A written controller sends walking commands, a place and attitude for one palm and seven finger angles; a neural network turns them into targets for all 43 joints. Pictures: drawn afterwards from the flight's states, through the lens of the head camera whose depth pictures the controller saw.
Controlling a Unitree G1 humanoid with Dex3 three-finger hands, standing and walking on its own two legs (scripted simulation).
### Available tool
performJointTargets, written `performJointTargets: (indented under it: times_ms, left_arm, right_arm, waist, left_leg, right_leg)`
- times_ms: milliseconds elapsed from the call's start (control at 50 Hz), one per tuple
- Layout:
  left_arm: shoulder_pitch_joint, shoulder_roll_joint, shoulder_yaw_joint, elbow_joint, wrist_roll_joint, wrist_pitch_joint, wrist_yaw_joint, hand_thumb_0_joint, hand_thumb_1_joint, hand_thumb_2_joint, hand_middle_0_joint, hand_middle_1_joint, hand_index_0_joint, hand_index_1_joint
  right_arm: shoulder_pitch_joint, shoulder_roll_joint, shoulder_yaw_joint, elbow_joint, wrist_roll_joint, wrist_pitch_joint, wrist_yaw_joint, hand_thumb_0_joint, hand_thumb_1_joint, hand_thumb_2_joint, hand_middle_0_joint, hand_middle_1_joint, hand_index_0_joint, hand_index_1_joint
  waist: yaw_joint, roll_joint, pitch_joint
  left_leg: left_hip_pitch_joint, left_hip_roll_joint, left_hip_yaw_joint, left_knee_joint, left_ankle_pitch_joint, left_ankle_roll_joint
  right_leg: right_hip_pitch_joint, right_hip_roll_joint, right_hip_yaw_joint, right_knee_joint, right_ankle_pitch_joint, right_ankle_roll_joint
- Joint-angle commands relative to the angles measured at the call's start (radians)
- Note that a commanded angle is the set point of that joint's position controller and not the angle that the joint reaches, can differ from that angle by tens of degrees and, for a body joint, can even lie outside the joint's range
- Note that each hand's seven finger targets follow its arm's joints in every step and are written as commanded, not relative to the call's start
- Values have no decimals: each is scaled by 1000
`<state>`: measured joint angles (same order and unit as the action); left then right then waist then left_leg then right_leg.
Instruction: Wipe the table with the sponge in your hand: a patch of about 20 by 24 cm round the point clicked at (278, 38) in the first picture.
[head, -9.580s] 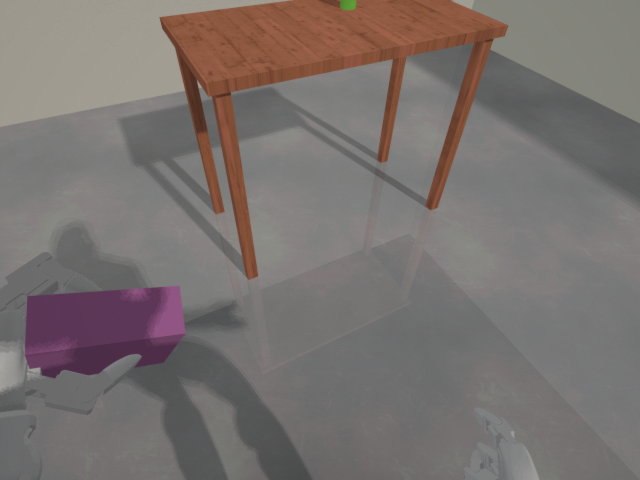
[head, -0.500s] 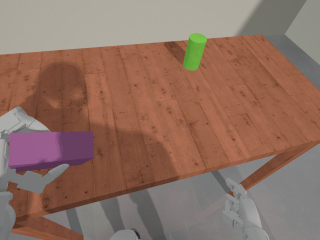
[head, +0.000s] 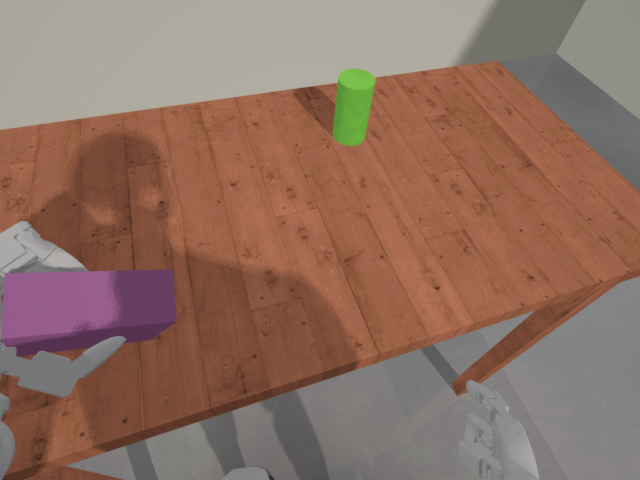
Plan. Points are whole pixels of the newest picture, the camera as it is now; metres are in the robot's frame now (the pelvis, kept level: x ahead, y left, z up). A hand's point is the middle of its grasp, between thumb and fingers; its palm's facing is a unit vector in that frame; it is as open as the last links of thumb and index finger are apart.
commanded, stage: shuffle to correct the standing spot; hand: left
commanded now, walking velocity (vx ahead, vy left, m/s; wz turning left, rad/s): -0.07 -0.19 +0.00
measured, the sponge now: (115, 311) +0.24 +0.22 +0.13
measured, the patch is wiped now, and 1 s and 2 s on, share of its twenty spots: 0.00 0.00 0.00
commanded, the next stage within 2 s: come to a stop and stand still in 0.18 s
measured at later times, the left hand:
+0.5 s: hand (102, 322) +0.22 +0.21 +0.15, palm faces +0.32 -0.84 -0.44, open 9.3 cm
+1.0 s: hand (6, 313) +0.21 +0.29 +0.15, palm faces +0.39 -0.83 -0.40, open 9.3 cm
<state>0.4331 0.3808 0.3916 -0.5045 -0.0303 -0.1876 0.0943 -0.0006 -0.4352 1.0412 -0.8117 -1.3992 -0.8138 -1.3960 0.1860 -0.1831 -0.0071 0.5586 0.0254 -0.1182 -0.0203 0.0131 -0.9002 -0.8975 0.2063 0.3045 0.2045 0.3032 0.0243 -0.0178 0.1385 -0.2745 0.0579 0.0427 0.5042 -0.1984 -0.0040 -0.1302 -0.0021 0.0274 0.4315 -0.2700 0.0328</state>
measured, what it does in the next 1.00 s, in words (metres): stands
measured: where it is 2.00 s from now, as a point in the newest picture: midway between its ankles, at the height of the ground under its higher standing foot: outside the picture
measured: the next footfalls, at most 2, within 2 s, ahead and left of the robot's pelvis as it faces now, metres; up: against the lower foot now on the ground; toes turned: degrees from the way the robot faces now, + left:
none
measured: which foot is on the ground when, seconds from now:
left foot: down 0.00-1.00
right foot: down 0.00-1.00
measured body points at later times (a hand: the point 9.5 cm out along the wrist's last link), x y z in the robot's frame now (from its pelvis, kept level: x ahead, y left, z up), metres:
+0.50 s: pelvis +0.00 -0.03 +0.00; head +0.04 -0.02 +0.44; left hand +0.19 +0.26 +0.18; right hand +0.17 -0.27 -0.08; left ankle +0.05 +0.12 -0.74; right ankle -0.02 -0.15 -0.74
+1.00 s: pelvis -0.01 +0.04 -0.01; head +0.03 +0.08 +0.44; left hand +0.19 +0.34 +0.18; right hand +0.18 -0.18 -0.06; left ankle +0.05 +0.12 -0.74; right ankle -0.02 -0.14 -0.74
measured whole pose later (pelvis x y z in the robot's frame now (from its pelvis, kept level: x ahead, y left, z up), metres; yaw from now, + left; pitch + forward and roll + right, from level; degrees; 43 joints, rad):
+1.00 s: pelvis -0.01 +0.04 -0.01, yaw +0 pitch -1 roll -3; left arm 0.42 0.40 0.41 -0.54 -0.02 -0.20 0.12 0.00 -0.44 1.04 -0.81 -1.40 -0.82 -1.39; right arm 0.17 -0.20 0.03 0.56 -0.01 -0.15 -0.02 0.01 -0.90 -0.90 0.21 0.30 0.20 0.30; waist 0.01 -0.05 0.11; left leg -0.34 0.03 0.06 0.58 -0.22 0.05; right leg -0.17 -0.04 0.03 0.46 -0.27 0.04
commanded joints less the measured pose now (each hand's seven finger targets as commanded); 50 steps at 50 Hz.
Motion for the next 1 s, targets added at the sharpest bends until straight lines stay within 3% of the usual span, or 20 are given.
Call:
performJointTargets:
  times_ms: [0, 20, 100, 120, 280, 380, 480, 500, 520, 540, 560, 580, 600, 680, 740, 780, 800, 820, 900, 980]
  left_arm:
    - [-27, 167, 115, -221, -16, -61, 21, 0, 100, 1300, -1200, -1600, -1200, -1600]
    - [-24, 129, 81, -221, -22, -60, 13, 0, 100, 1300, -1200, -1600, -1200, -1600]
    - [2, 183, 136, -252, -29, -60, 15, 0, 100, 1300, -1200, -1600, -1200, -1600]
    - [2, 151, 107, -246, -36, -62, 9, 0, 100, 1300, -1200, -1600, -1200, -1600]
    - [-3, 195, 148, -276, -46, -61, 2, 0, 100, 1300, -1200, -1600, -1200, -1600]
    - [25, 184, 139, -241, -40, -54, 26, 0, 100, 1300, -1200, -1600, -1200, -1600]
    - [0, 177, 126, -247, -30, -59, 34, 0, 100, 1300, -1200, -1600, -1200, -1600]
    - [-947, 1025, 399, -638, -50, -250, 58, 0, 100, 1300, -1200, -1600, -1200, -1600]
    - [-460, 373, 333, -84, -18, -149, 39, 0, 100, 1300, -1200, -1600, -1200, -1600]
    - [-332, 325, 231, 24, -13, -125, 19, 0, 100, 1300, -1200, -1600, -1200, -1600]
    - [-290, 348, 225, -36, -21, -133, 13, 0, 100, 1300, -1200, -1600, -1200, -1600]
    - [-190, 262, 166, -16, -27, -139, -1, 0, 100, 1300, -1200, -1600, -1200, -1600]
    - [-86, 173, 96, 23, -28, -125, -4, 0, 100, 1300, -1200, -1600, -1200, -1600]
    - [-17, 157, 87, -195, -20, -116, -6, 0, 100, 1300, -1200, -1600, -1200, -1600]
    - [-64, 196, 135, -221, -11, -114, 16, 0, 100, 1300, -1200, -1600, -1200, -1600]
    - [-81, 212, 163, -238, -7, -118, 27, 0, 100, 1300, -1200, -1600, -1200, -1600]
    - [-114, 270, 204, -263, 0, -117, 39, 0, 100, 1300, -1200, -1600, -1200, -1600]
    - [-97, 195, 157, -261, -3, -117, 40, 0, 100, 1300, -1200, -1600, -1200, -1600]
    - [-94, 196, 142, -313, -1, -99, 52, 0, 100, 1300, -1200, -1600, -1200, -1600]
    - [-93, 139, 84, -296, 0, -80, 49, 0, 100, 1300, -1200, -1600, -1200, -1600]
  right_arm:
    - [-76, -129, -53, -168, 9, -51, 8, 0, -900, -900, 200, 300, 200, 300]
    - [-61, -129, -55, -172, 6, -42, 11, 0, -900, -900, 200, 300, 200, 300]
    - [-69, -126, -61, -177, 9, -31, 10, 0, -900, -900, 200, 300, 200, 300]
    - [-60, -124, -59, -176, 4, -24, 9, 0, -900, -900, 200, 300, 200, 300]
    - [-60, -124, -72, -185, 3, -17, -9, 0, -900, -900, 200, 300, 200, 300]
    - [-73, -119, -60, -172, 6, -15, -15, 0, -900, -900, 200, 300, 200, 300]
    - [-88, -127, -55, -158, 3, -21, -22, 0, -900, -900, 200, 300, 200, 300]
    - [86, -155, 111, -220, 59, -27, -120, 0, -900, -900, 200, 300, 200, 300]
    - [-26, -68, -22, -176, 22, -83, -83, 0, -900, -900, 200, 300, 200, 300]
    - [-54, -139, -29, -126, -22, -94, -51, 0, -900, -900, 200, 300, 200, 300]
    - [-27, -170, -38, -133, -33, -97, -31, 0, -900, -900, 200, 300, 200, 300]
    - [2, -166, -38, -131, -30, -102, -12, 0, -900, -900, 200, 300, 200, 300]
    - [-31, -162, -35, -130, -19, -109, 6, 0, -900, -900, 200, 300, 200, 300]
    - [-63, -173, -36, -158, -18, -110, 29, 0, -900, -900, 200, 300, 200, 300]
    - [-93, -169, -26, -163, -28, -95, 14, 0, -900, -900, 200, 300, 200, 300]
    - [-92, -160, -25, -159, -29, -86, 1, 0, -900, -900, 200, 300, 200, 300]
    - [-116, -167, -23, -159, -33, -81, -6, 0, -900, -900, 200, 300, 200, 300]
    - [-97, -155, -20, -156, -40, -75, -8, 0, -900, -900, 200, 300, 200, 300]
    - [-111, -150, -16, -148, -33, -90, -11, 0, -900, -900, 200, 300, 200, 300]
    - [-92, -154, -17, -141, -29, -91, -9, 0, -900, -900, 200, 300, 200, 300]
  waist:
    - [-4, 134, -247]
    - [-9, 119, -236]
    - [-13, 91, -232]
    - [-15, 89, -238]
    - [-15, 51, -230]
    - [-18, 8, -213]
    - [-16, 32, -177]
    - [-56, 116, -243]
    - [-4, 2, -210]
    - [-7, -5, -230]
    - [-9, -1, -277]
    - [-12, -26, -305]
    - [-10, 30, -331]
    - [-15, 55, -252]
    - [-17, 69, -204]
    - [-22, 99, -228]
    - [-14, 138, -259]
    - [-17, 172, -248]
    - [-11, 261, -303]
    - [-28, 154, -274]
  left_leg:
    - [185, 127, -77, -70, 175, 38]
    - [159, 123, -72, -56, 137, 39]
    - [147, 91, -52, -11, 134, 20]
    - [138, 91, -47, -4, 117, 23]
    - [141, 79, -36, 74, 203, 15]
    - [124, 26, -34, 88, 29, 17]
    - [140, 41, -60, 3, 45, 32]
    - [148, 0, -39, -32, 127, 27]
    - [145, 57, -44, 41, 96, 27]
    - [173, 15, -19, 53, 63, 13]
    - [139, -3, -16, 86, 58, 10]
    - [125, -13, -16, 107, 95, 15]
    - [161, -10, -7, 89, 114, 21]
    - [138, 38, -34, 7, 185, 36]
    - [84, 54, -53, -48, 88, 32]
    - [85, 49, -53, -50, 65, 31]
    - [111, 52, -59, -69, 49, 30]
    - [103, 62, -71, -81, 62, 36]
    - [179, 81, -87, -77, 171, 29]
    - [145, 89, -110, -93, 74, 29]
  right_leg:
    - [-43, -15, -41, -29, 189, -33]
    - [-38, -20, -40, -44, 195, -34]
    - [-60, -44, 26, -44, 262, -58]
    - [-60, -45, 18, -44, 255, -57]
    - [-81, -80, 61, -41, 365, -72]
    - [-91, -119, 127, -85, 304, -80]
    - [-94, -95, 91, -84, 232, -76]
    - [-136, -37, -11, -126, 76, 27]
    - [-249, -50, -1, -43, -2, -36]
    - [-212, -40, 77, -51, 155, -79]
    - [-167, -82, 114, -38, 261, -91]
    - [-122, -103, 117, -16, 350, -97]
    - [-126, -93, 100, 17, 356, -94]
    - [-115, -50, 9, 19, 316, -52]
    - [-115, -40, -18, -4, 197, -44]
    - [-89, -43, -18, -11, 196, -52]
    - [-94, -38, -21, 9, 168, -51]
    - [-90, -28, -52, 20, 178, -50]
    - [-95, -30, -60, 31, 140, -47]
    - [-72, -36, -56, -26, 141, -43]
